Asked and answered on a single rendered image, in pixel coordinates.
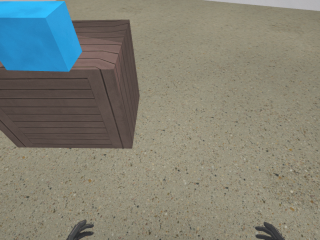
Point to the pedestal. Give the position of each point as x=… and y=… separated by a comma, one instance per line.
x=94, y=105

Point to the carton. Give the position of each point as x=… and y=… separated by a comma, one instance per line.
x=37, y=36

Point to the left robot hand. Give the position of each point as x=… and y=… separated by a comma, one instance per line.
x=75, y=233

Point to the right robot hand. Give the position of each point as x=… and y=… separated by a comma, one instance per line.
x=269, y=229

